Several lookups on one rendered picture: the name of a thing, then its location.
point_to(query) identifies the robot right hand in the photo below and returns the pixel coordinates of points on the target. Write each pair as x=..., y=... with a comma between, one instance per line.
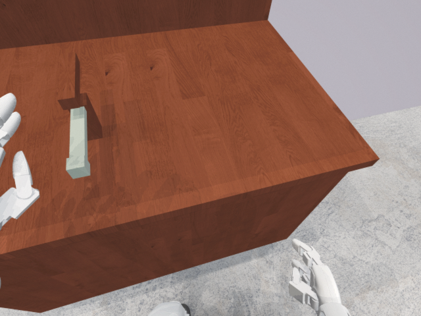
x=318, y=285

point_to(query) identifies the counter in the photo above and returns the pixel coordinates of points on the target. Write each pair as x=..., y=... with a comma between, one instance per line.
x=206, y=137

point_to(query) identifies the robot left hand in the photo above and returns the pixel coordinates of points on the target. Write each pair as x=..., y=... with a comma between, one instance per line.
x=15, y=201

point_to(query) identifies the tap lever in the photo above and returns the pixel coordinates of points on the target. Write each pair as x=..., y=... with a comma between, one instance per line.
x=77, y=164

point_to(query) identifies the right robot forearm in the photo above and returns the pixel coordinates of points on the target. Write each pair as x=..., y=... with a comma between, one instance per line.
x=333, y=309

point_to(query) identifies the robot left thigh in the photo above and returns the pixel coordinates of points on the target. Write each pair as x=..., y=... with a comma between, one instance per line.
x=168, y=309

